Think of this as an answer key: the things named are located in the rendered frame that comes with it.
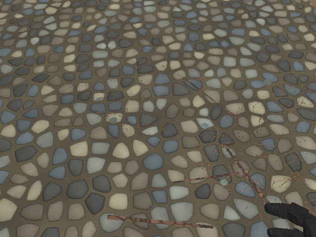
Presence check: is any robot right hand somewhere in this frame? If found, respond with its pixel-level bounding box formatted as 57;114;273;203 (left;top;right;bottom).
264;202;316;237

